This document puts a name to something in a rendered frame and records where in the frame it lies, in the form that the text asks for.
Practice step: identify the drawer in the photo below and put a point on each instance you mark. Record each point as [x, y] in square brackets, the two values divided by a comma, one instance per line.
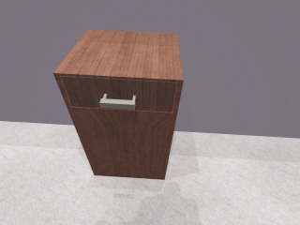
[154, 96]

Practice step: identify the handle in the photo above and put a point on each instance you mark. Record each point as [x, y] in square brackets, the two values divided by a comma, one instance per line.
[118, 103]

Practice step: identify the cabinet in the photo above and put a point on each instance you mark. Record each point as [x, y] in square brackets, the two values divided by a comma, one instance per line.
[120, 142]

